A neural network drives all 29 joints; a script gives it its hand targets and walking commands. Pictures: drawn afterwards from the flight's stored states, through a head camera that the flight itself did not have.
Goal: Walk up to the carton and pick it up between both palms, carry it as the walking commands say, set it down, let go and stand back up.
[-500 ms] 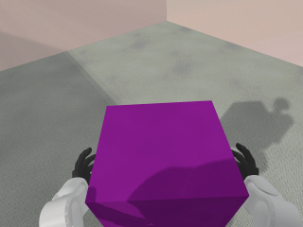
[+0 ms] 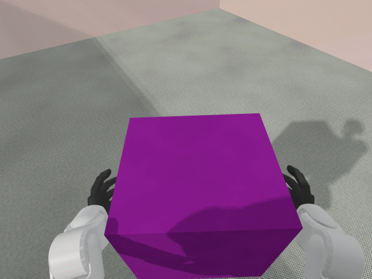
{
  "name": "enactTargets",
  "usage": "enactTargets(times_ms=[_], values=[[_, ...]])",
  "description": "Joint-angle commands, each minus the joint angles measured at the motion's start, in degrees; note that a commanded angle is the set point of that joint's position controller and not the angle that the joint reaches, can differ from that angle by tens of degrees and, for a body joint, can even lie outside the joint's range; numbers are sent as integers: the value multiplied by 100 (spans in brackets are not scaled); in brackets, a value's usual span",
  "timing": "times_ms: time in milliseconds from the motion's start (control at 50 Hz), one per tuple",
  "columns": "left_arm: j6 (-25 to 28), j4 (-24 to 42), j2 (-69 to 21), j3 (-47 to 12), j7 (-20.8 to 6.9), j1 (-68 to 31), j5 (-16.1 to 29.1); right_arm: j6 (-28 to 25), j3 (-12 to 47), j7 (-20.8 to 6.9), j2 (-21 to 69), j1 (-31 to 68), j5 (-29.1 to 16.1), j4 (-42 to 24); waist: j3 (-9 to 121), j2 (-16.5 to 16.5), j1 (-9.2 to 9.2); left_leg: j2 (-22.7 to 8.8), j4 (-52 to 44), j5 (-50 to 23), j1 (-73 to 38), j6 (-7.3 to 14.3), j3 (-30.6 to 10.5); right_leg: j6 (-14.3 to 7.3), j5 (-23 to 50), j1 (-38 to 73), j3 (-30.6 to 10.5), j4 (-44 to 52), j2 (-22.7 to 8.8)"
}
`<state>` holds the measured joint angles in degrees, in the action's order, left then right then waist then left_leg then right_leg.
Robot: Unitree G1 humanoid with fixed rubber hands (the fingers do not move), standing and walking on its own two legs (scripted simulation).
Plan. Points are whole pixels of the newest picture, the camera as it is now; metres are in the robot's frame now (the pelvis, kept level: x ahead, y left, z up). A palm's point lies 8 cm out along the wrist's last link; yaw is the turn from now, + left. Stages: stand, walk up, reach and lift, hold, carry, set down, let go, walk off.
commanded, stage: carry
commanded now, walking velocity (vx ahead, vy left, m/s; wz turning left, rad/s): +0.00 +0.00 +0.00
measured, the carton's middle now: (197, 199) +0.28 +0.00 +0.03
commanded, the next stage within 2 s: none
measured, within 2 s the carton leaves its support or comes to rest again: neither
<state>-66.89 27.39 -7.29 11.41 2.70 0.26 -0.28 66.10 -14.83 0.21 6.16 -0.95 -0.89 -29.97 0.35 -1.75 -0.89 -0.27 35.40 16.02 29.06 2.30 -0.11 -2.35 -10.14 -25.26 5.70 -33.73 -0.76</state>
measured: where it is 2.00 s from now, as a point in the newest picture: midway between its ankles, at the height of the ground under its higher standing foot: outside the picture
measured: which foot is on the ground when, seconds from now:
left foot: down 0.00-0.28, up 0.30-0.54, down 0.56-1.00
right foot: down 0.00-0.10, up 0.12-0.24, down 0.26-1.00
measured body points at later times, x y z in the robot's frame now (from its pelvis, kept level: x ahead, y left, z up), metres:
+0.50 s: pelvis -0.11 -0.02 +0.02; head -0.12 -0.04 +0.47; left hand +0.13 +0.16 +0.10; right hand +0.14 -0.21 +0.10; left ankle -0.11 +0.10 -0.70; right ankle -0.04 -0.07 -0.72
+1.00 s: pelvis -0.20 -0.03 +0.01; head -0.20 -0.03 +0.46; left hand +0.05 +0.16 +0.08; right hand +0.06 -0.21 +0.08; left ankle -0.16 +0.09 -0.72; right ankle -0.04 -0.07 -0.71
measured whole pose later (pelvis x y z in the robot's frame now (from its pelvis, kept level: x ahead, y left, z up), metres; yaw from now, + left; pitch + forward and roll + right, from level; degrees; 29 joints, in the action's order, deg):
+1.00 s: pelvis -0.20 -0.03 +0.01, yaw +2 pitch +1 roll +2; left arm -62.4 24.2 -6.5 11.6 1.3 1.0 -1.3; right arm 61.1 -13.6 0.0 6.3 -1.1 -0.3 -25.4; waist 2.8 2.1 0.7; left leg 1.9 31.1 15.7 20.2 1.9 1.5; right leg -1.9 -8.7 -27.3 8.4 -25.7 0.7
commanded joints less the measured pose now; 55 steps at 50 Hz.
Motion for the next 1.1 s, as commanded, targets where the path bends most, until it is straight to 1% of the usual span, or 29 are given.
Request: enactTargets(times_ms=[0,40,60,100,120,140,160,220,240,260,280,300,320,340,460,540,560,580,640,740,840,860,900,920,960,1000,1020,1060,1080], values=[[87,950,-4063,-4449,-728,-2705,1508,8,4824,-421,3933,2598,-1291,-819,1793,1309,219,308,2252,581,-2594,285,256,-77,-3400,-2182,-749,1614,-1091],[-4,926,-4005,-4396,-713,-2502,1410,68,4805,-455,4001,2308,-1319,-634,1571,942,318,168,1957,908,-1955,475,11,102,-3376,-2022,-312,668,-848],[-18,832,-3838,-4308,-682,-2506,1338,66,4679,-457,3780,2296,-1273,-552,1429,225,286,-5,554,1208,-1001,533,-196,162,-2954,-1131,-172,-366,-488],[54,886,-4127,-4281,-633,-2391,1289,63,4754,-490,3703,2685,-1444,-795,1171,-1829,39,-1449,-3134,4383,2080,800,-2420,413,-1878,1018,199,-3760,539],[95,971,-4210,-4444,-644,-2630,1353,27,4710,-490,3747,2664,-1417,-758,932,-1800,-60,-1645,-3451,4644,2926,808,-2701,380,-1538,1562,-212,-4413,394],[346,-366,-3468,-3702,-696,-2668,818,-212,3823,-543,2989,2525,-705,707,861,-1449,-83,-1526,-3264,4035,3286,609,-2408,371,-1254,1903,-262,-4465,336],[433,937,-4191,-4439,-689,-3088,1377,-244,4615,-548,3841,2798,-1240,-420,1013,-1228,-113,-1232,-3010,3309,2809,271,-1844,312,-1426,1884,-136,-3653,359],[509,1444,-4428,-4651,-716,-2960,1561,-330,5120,-523,4351,2989,-1496,-938,1470,-565,-191,-555,-1610,1924,413,-276,-969,179,-1791,1729,64,675,385],[544,275,-3806,-4000,-719,-2650,1148,-383,4632,-476,3716,2949,-1126,-99,1432,484,-157,-234,-667,1480,206,-331,-898,101,-2753,1650,-1210,1919,-100],[962,-1735,-2096,-2103,-766,-2348,-127,-753,2745,-505,2117,2237,277,1912,1298,1653,-34,214,910,958,343,-379,-348,35,-2466,1382,-2556,2169,-1220],[760,275,-4107,-4114,-710,-2584,1443,-596,4756,-426,4127,2777,-1342,-99,1035,1586,-13,225,1745,794,224,-391,-94,-726,-3389,28,-3571,2780,-2283],[884,1281,-4606,-4552,-766,-2684,1491,-736,5365,-430,4373,3176,-1494,-1617,772,1026,50,123,2267,332,54,-289,-198,-600,-3269,-352,-2843,2833,-1943],[788,1401,-4450,-4568,-768,-3108,1549,-638,5210,-376,4510,2914,-1304,-924,566,457,104,86,1983,-185,88,-277,-148,-74,-2750,-151,-2166,2731,-1551],[651,982,-4390,-4415,-735,-2836,1447,-538,4891,-338,4356,2589,-1123,-422,952,-2,55,104,2026,-322,-288,-179,-58,-98,-1802,80,-1755,2396,-1341],[265,857,-3717,-4212,-595,-1816,1334,-91,4931,-209,3598,1864,-1123,-685,1733,1061,74,155,-542,479,-718,-30,124,-376,724,1976,-1331,1803,-1259],[157,927,-3658,-4244,-535,-1675,1323,42,4901,-230,3589,1993,-1220,-949,2145,1079,-2,-100,-1459,88,-1917,-11,17,-35,700,1847,-1234,1745,-1070],[138,1179,-3716,-4417,-575,-1886,1468,44,4896,-235,3734,2032,-1211,-883,2165,538,3,-232,-1065,-263,-1863,58,-137,151,1152,1827,-1046,1726,-920],[176,1503,-3777,-4601,-610,-2338,1568,9,4912,-280,3914,1991,-1241,-814,2036,133,27,-333,-1105,-65,-1389,99,-331,215,311,1794,-862,1706,-858],[139,1296,-3846,-4573,-634,-2456,1530,-6,4910,-280,3917,2178,-1226,-911,1591,67,56,-277,-1277,760,-1044,166,-429,7,-1598,1088,-933,1913,-770],[441,762,-3359,-4243,-660,-2576,1270,-270,4432,-286,3378,2181,-837,-223,1557,454,78,-139,-1053,930,-818,196,-277,30,-1936,987,-926,2096,-871],[491,1311,-3771,-4496,-593,-2630,1432,-340,4906,-301,3847,2436,-1267,-842,1565,32,89,-62,-1244,1428,-760,253,-219,230,-2139,821,-693,1997,-765],[629,238,-3143,-3843,-632,-2516,967,-494,4219,-331,3248,2325,-773,281,1777,128,96,57,-1253,1516,-884,329,-89,388,-1954,948,-468,1914,-576],[587,1376,-3720,-4446,-589,-2385,1376,-474,4954,-296,3794,2461,-1313,-1113,1723,258,70,46,-1239,1649,-629,292,-107,565,-1919,1054,-441,1772,-520],[577,1321,-3614,-4380,-560,-2536,1323,-422,4903,-316,3782,2379,-1273,-747,1739,6,82,-120,-1394,1664,-413,294,-295,400,-1585,1269,-265,1302,-406],[700,-714,-2764,-3371,-566,-2236,584,-597,3871,-325,2757,2535,-598,854,1869,-485,24,-585,-1733,1949,150,382,-802,284,-979,1738,-124,20,-215],[835,565,-3519,-4209,-622,-2215,1145,-709,4735,-373,3516,2508,-1183,-386,1781,-525,-14,-655,-1770,1988,391,350,-784,237,-699,1838,-142,-363,-235],[1067,-1417,-2547,-3058,-679,-2224,379,-916,3584,-415,2623,2479,-360,1624,1621,-468,-31,-731,-1876,2292,1067,373,-806,240,-587,2272,-117,-852,-128],[1393,-1148,-2740,-3293,-740,-2453,600,-1182,3761,-416,2748,2564,-430,1549,1364,-416,-78,-696,-1491,2709,1810,199,-680,285,-1039,2412,-372,-859,-353],[1735,-1928,-2238,-2745,-830,-2971,228,-1480,3212,-489,2359,2839,0,2588,1077,112,-113,-473,-843,2782,1919,4,-495,358,-1508,2118,-715,-246,-666]])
